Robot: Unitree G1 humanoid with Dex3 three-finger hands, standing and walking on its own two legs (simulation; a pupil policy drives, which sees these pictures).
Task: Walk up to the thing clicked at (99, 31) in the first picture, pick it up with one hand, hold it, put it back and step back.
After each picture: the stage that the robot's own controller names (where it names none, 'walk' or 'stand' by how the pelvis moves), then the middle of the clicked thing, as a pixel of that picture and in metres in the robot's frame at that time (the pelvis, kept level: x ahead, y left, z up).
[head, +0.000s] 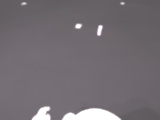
stand; (99, 30) +2.32 -0.23 -0.65
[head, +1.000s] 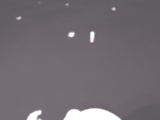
walk; (92, 37) +2.19 +0.14 -0.64
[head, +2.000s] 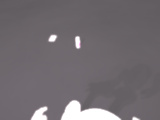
walk; (77, 42) +1.51 +0.38 -0.65
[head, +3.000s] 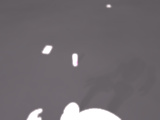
walk; (75, 60) +1.02 +0.31 -0.65
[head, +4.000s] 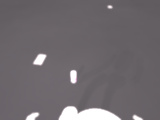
walk; (73, 77) +0.64 +0.20 -0.63
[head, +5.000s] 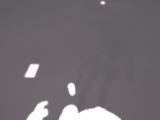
walk; (71, 89) +0.42 +0.19 -0.62
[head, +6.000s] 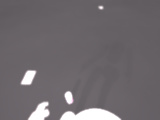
stand; (69, 98) +0.34 +0.21 -0.64
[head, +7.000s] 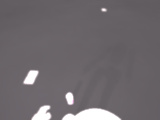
stand; (70, 99) +0.34 +0.20 -0.66
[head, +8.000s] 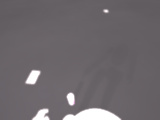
stand; (71, 99) +0.35 +0.19 -0.66
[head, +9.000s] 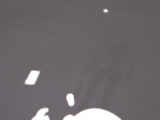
stand; (70, 100) +0.34 +0.20 -0.66
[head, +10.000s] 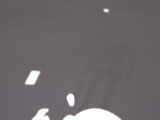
stand; (71, 100) +0.33 +0.19 -0.66
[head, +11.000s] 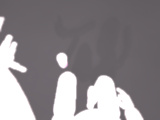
go down; (62, 61) +0.42 +0.20 -0.31
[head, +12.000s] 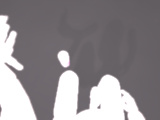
approach; (64, 60) +0.43 +0.21 -0.27
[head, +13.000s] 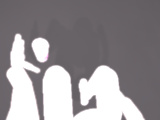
close in; (41, 52) +0.42 +0.25 -0.16
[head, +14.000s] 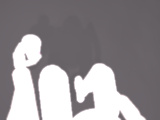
close; (32, 50) +0.42 +0.26 -0.16
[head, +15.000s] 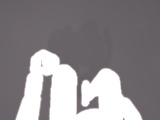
lift; (49, 64) +0.32 +0.24 -0.12
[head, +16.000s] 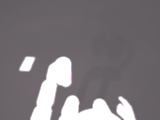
lift; (64, 74) +0.31 +0.16 +0.04
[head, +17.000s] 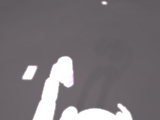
hold; (67, 73) +0.32 +0.15 +0.04
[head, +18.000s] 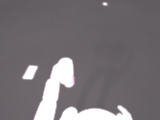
hold; (67, 74) +0.31 +0.15 +0.03
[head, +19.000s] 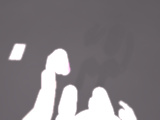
crouch; (62, 64) +0.38 +0.17 -0.03
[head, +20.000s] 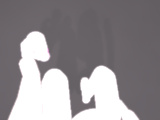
lower; (41, 49) +0.44 +0.24 -0.14
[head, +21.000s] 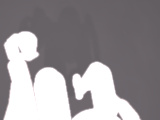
lower; (28, 48) +0.43 +0.25 -0.17
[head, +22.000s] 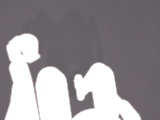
lower; (30, 50) +0.42 +0.26 -0.17
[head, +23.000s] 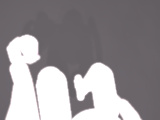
lower; (30, 51) +0.41 +0.26 -0.17
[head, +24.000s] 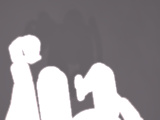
rest; (32, 51) +0.41 +0.26 -0.16
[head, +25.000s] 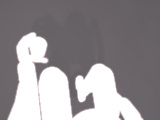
open; (38, 52) +0.42 +0.24 -0.17
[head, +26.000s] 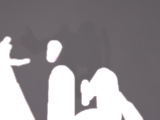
stand; (52, 53) +0.43 +0.22 -0.19
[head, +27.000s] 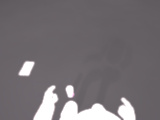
stand; (70, 92) +0.37 +0.17 -0.56
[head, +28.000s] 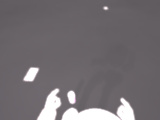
stand; (71, 97) +0.36 +0.17 -0.60
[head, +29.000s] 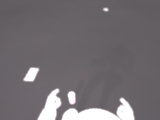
stand; (72, 98) +0.36 +0.17 -0.60
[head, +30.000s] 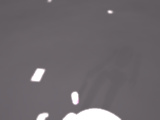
stand; (75, 98) +0.37 +0.16 -0.66
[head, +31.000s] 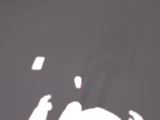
walk; (78, 82) +0.46 +0.14 -0.64
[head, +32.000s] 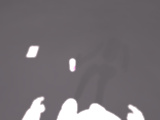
walk; (72, 65) +0.72 +0.22 -0.63
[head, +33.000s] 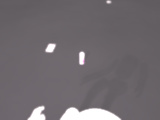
stand; (81, 58) +1.02 +0.18 -0.63
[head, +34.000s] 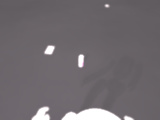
stand; (81, 61) +1.02 +0.16 -0.66
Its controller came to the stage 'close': yes
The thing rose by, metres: 0.68
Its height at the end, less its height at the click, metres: +0.00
